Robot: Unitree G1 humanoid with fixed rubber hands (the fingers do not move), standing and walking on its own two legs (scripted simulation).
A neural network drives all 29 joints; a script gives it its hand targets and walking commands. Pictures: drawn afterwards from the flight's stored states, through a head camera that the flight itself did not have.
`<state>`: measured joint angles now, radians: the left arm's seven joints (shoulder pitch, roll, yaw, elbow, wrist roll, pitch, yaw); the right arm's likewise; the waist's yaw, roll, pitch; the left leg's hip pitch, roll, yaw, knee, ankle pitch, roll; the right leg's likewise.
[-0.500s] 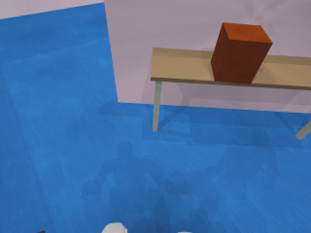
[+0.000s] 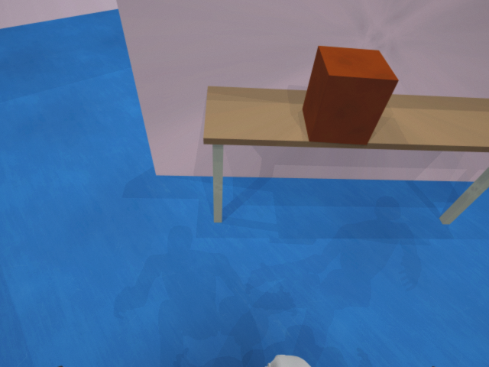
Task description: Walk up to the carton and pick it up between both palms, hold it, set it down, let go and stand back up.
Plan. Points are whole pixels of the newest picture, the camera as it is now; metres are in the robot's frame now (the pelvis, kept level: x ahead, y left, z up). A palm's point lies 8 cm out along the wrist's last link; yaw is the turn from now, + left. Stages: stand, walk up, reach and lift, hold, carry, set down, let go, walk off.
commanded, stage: walk up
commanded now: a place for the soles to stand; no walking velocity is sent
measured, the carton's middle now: (343, 96) +0.95 -0.37 -0.06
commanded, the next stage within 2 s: none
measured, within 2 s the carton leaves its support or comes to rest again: neither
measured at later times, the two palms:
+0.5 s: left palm (85, 362) +0.16 +0.27 -0.12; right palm (471, 356) +0.15 -0.38 -0.06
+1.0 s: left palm (139, 328) +0.22 +0.19 -0.13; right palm (475, 302) +0.24 -0.46 -0.08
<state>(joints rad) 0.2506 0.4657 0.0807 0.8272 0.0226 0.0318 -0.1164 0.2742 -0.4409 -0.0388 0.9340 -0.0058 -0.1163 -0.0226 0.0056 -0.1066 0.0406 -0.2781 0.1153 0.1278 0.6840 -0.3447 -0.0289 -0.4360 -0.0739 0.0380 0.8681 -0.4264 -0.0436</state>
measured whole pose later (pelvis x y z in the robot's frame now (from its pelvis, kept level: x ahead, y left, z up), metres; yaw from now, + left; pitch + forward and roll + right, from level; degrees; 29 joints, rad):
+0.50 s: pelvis +0.09 -0.05 +0.01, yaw +1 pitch -2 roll +0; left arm 0.25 0.43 0.08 0.83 0.02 0.03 -0.08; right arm 0.28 -0.42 -0.04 0.93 -0.01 -0.11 -0.03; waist 0.00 -0.09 0.06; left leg -0.34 0.10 0.11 0.70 -0.31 0.00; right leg -0.43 -0.01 0.03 1.03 -0.45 -0.05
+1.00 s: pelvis +0.17 -0.13 -0.01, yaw +1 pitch -1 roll -1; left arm 0.25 0.43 0.08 0.83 0.02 0.03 -0.07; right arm 0.28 -0.42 -0.04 0.93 0.00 -0.10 -0.04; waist 0.05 -0.07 0.07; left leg -0.47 0.10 0.10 0.79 -0.29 0.02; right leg -0.39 0.01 -0.06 0.82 -0.42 -0.04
